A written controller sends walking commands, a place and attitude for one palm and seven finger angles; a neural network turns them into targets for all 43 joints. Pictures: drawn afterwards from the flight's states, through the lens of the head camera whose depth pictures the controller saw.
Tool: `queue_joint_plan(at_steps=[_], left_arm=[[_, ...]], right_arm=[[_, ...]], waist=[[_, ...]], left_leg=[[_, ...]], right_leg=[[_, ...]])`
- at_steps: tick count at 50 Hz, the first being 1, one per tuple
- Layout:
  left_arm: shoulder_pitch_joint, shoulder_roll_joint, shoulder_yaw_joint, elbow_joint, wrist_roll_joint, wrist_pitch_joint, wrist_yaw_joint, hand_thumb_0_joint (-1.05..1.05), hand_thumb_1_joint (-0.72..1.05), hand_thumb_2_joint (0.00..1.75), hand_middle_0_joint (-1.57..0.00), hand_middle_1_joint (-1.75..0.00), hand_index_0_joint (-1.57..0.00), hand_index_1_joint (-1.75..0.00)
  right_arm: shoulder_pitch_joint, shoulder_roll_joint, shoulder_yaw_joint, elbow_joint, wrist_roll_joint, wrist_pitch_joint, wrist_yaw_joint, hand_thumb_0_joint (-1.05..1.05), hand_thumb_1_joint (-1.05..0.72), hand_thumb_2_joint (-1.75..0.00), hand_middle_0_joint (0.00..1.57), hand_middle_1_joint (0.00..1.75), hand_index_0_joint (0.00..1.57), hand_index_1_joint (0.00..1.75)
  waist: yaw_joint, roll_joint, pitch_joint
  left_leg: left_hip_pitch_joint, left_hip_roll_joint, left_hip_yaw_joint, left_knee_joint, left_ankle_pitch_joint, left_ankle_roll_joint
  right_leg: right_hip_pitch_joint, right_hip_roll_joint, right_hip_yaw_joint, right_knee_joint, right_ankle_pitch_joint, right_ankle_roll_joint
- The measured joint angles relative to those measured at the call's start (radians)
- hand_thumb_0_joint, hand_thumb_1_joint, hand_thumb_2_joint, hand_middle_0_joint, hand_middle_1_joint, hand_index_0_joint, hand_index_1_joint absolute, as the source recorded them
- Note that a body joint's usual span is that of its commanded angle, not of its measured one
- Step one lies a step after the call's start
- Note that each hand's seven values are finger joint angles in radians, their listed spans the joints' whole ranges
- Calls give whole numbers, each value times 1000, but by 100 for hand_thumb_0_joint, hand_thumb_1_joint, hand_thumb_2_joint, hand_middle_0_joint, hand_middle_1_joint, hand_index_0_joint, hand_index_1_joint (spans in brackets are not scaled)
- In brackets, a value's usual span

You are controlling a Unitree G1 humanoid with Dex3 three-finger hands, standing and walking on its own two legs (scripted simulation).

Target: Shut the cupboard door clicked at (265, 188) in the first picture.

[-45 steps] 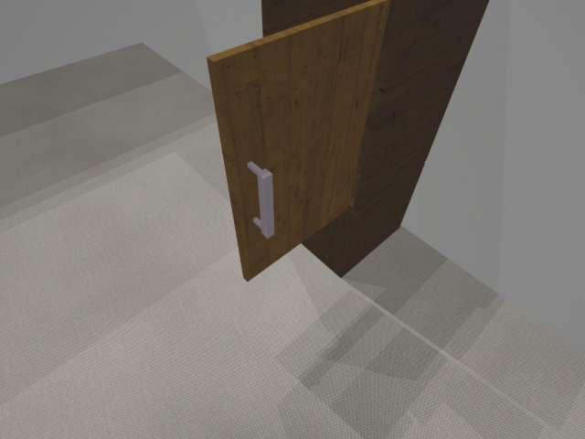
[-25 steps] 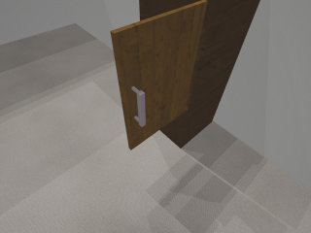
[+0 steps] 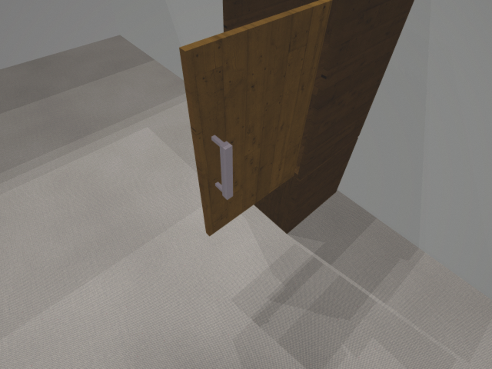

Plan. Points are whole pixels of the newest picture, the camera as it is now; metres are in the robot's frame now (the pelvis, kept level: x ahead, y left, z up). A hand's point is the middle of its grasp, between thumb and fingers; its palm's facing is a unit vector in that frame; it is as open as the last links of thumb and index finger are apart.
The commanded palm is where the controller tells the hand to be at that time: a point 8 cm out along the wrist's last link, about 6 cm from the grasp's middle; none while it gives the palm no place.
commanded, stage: walk to a spot facing it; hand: left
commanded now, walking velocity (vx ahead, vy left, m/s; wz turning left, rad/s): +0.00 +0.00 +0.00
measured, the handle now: (222, 168) +0.55 +0.09 -0.05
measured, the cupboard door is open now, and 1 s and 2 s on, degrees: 90 90 90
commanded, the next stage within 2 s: none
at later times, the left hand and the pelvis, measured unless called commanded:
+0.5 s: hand out of the picture +0.03 +0.19 -0.18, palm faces -0.11 -0.95 -0.29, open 7.4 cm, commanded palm none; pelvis -0.03 -0.02 -0.02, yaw -11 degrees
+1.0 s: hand out of the picture +0.13 +0.18 -0.19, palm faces -0.40 -0.89 -0.23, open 7.4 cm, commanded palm none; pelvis -0.01 +0.01 -0.01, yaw -28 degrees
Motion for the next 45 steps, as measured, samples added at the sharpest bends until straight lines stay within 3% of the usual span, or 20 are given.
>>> queue_joint_plan(at_steps=[8,17,21,23,26,28,31,40,43,45], left_arm=[[-1,-2,13,-13,4,15,-3,0,90,90,-20,-30,-20,-30],[-24,28,63,-83,16,63,-29,0,90,90,-20,-30,-20,-30],[-49,49,80,-127,20,68,-41,0,90,90,-20,-30,-20,-30],[-55,48,84,-142,26,57,-42,0,90,90,-20,-30,-19,-30],[-50,49,83,-159,25,39,-27,0,90,90,-20,-30,-19,-30],[-43,47,82,-163,23,36,-19,0,90,90,-20,-30,-19,-30],[-27,42,77,-166,20,34,-15,0,90,90,-20,-30,-20,-30],[-22,46,78,-201,25,43,-21,0,90,90,-20,-30,-20,-30],[-28,57,81,-210,24,48,-23,0,90,90,-20,-30,-20,-30],[-25,65,83,-217,18,55,-24,0,90,90,-20,-30,-20,-30]], right_arm=[[-11,-5,-10,-13,-2,8,-5,1,-91,-90,20,30,20,30],[-33,-18,-50,-97,-7,23,-10,1,-91,-90,20,30,20,30],[-50,-39,-59,-132,-13,24,-4,1,-90,-90,20,30,20,30],[-56,-57,-66,-142,-9,34,-2,1,-90,-90,20,30,20,30],[-80,-68,-71,-147,-4,59,1,1,-91,-90,20,30,20,30],[-104,-72,-72,-163,-2,59,1,1,-91,-90,20,30,20,30],[-138,-72,-70,-194,2,53,1,1,-91,-90,20,30,20,30],[-201,-54,-57,-261,13,41,1,1,-91,-90,20,30,20,30],[-202,-46,-49,-279,18,29,2,1,-91,-90,20,30,20,30],[-184,-48,-39,-292,17,12,2,1,-91,-90,20,30,20,30]], waist=[[10,7,5],[18,2,29],[33,11,47],[26,46,51],[35,41,52],[40,33,57],[40,26,58],[58,0,50],[59,-16,45],[51,-9,26]], left_leg=[[-19,12,18,29,-13,1],[-105,55,96,148,-68,-1],[-132,83,144,195,-84,-13],[-162,106,127,264,-145,-21],[-239,50,32,516,-285,-20],[-270,23,-2,632,-284,-26],[-284,3,-31,684,-263,-37],[-237,-21,-76,513,-263,-37],[-181,-33,-80,358,-227,-29],[-110,-19,-85,177,-117,-10]], right_leg=[[-29,6,20,31,-6,1],[-189,29,96,235,-70,-5],[-264,6,36,329,-103,-10],[-262,27,19,321,-88,-38],[-252,35,42,285,-70,-50],[-240,43,73,243,-38,-55],[-223,58,116,189,1,-57],[-225,95,217,149,36,-43],[-242,105,248,169,27,-28],[-267,128,261,211,4,-14]])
